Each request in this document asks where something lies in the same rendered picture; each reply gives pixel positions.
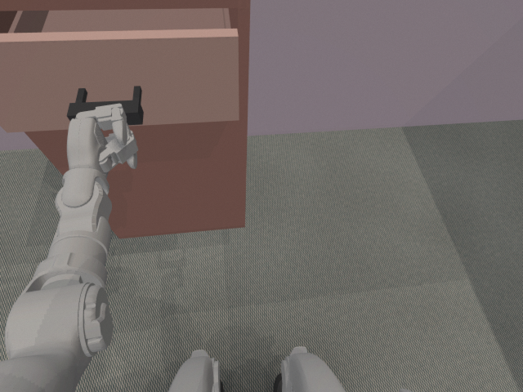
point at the drawer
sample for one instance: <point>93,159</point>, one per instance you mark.
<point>185,60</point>

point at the robot left upper arm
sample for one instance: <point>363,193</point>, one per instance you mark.
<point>53,335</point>

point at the left robot forearm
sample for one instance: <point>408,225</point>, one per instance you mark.
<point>81,244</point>

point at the left robot hand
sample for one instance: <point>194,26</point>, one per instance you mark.
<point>87,146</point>

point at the cabinet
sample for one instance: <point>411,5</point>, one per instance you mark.
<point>190,177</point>

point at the left robot shin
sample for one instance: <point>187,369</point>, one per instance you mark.
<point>198,353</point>

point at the robot right thigh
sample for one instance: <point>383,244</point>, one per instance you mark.
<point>306,372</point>

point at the handle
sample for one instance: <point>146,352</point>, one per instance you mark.
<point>132,108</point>

